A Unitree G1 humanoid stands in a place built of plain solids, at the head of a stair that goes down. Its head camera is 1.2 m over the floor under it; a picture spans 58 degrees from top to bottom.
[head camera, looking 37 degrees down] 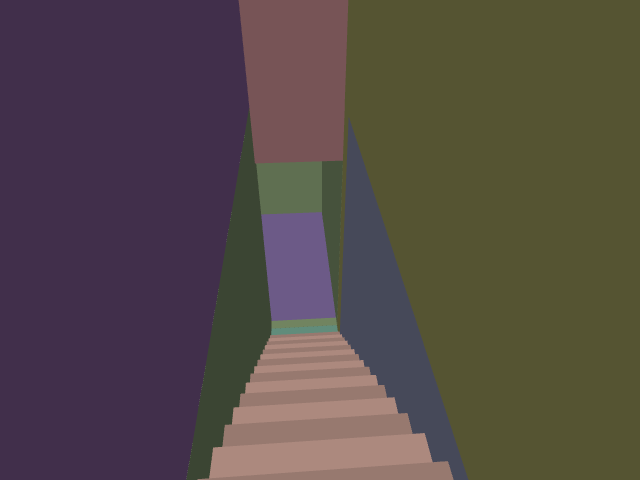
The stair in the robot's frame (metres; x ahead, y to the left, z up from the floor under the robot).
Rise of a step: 0.20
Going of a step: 0.21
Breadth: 0.90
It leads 4 degrees to the left of straight ahead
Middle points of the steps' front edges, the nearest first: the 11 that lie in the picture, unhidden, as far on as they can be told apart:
0.96 0.00 -0.59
1.17 0.01 -0.78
1.39 0.03 -0.98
1.60 0.04 -1.17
1.82 0.06 -1.37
2.03 0.07 -1.57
2.25 0.09 -1.76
2.46 0.10 -1.96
2.67 0.12 -2.15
2.89 0.13 -2.35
3.10 0.15 -2.55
